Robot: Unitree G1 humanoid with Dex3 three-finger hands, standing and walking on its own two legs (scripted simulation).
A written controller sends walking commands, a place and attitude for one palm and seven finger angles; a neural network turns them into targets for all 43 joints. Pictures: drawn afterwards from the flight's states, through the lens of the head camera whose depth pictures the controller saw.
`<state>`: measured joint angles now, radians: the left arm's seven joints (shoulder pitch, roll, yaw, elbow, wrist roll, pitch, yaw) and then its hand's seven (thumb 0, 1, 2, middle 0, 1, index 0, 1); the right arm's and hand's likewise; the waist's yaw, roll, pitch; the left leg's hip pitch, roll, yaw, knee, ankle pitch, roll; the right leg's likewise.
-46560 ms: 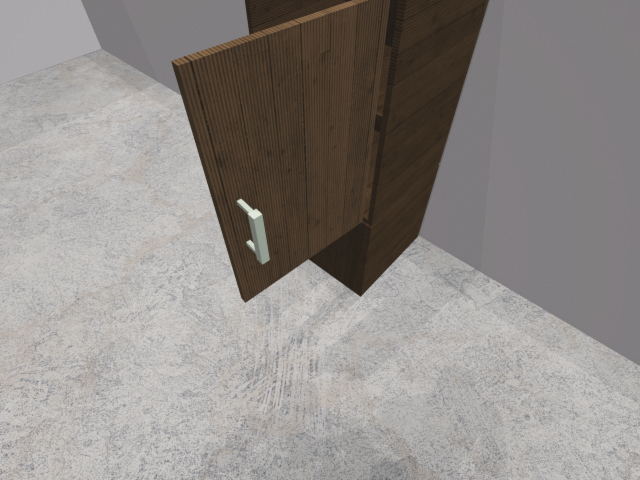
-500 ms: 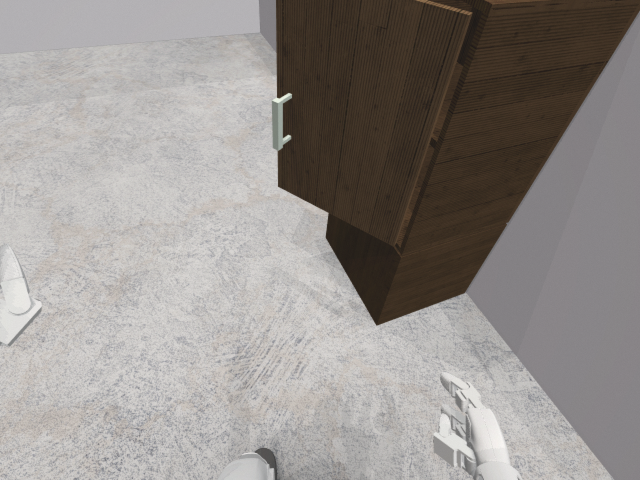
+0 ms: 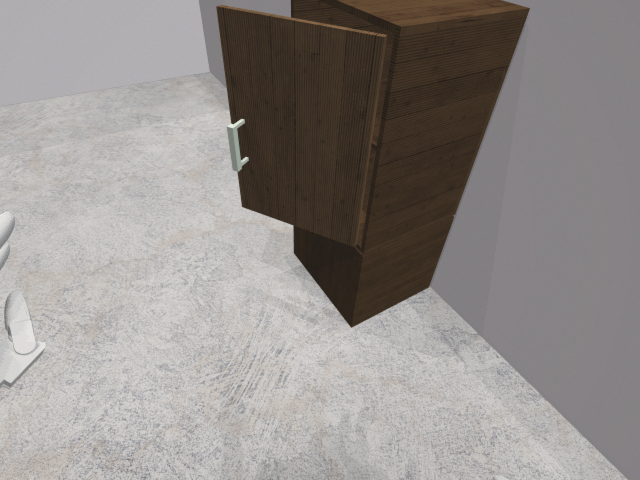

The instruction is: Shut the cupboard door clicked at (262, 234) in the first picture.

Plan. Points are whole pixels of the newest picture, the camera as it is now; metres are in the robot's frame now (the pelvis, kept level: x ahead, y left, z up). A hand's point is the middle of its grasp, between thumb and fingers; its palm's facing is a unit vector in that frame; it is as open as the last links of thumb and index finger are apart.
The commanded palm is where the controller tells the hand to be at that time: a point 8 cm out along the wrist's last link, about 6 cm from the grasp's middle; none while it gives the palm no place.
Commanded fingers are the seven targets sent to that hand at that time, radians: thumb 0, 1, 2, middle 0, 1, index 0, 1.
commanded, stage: stop stepping back and stand still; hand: left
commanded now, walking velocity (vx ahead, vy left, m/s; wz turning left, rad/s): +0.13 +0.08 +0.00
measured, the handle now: (239, 145) +0.99 +0.25 -0.09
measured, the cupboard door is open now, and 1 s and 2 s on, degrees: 33 33 33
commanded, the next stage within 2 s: let the arm hang, fingers relaxed in 0.54 s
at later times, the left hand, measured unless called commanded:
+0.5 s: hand (15, 314) +0.23 +0.30 +0.16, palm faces +0.45 -0.78 -0.43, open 7.4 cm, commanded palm +0.17 +0.34 +0.18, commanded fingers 0.00 0.90 0.90 -0.20 -0.30 -0.20 -0.30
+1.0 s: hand out of the picture +0.05 +0.22 -0.18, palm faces +0.02 -0.98 -0.19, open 7.0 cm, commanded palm none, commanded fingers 0.00 0.90 0.90 -0.20 -0.30 -0.20 -0.30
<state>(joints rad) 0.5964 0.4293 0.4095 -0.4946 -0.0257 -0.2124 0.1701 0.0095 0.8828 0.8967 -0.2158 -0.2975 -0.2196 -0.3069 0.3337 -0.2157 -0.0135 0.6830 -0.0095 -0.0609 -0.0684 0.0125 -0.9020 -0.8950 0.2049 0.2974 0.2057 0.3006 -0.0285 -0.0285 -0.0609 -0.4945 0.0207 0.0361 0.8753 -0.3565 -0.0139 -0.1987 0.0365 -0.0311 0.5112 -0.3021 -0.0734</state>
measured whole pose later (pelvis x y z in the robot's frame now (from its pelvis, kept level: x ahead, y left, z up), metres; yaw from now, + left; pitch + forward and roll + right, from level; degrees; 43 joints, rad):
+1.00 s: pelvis +0.01 +0.03 +0.00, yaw +2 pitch -1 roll +0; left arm 0.28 0.21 0.01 0.93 0.02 0.05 0.02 -0.02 0.99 0.90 -0.21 -0.30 -0.21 -0.30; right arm 0.25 -0.24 0.01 0.98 -0.02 0.03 -0.01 0.01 -0.91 -0.89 0.20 0.30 0.20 0.30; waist -0.02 -0.04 0.06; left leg -0.31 0.04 0.08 0.50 -0.19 0.01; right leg -0.17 -0.01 -0.05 0.50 -0.31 -0.01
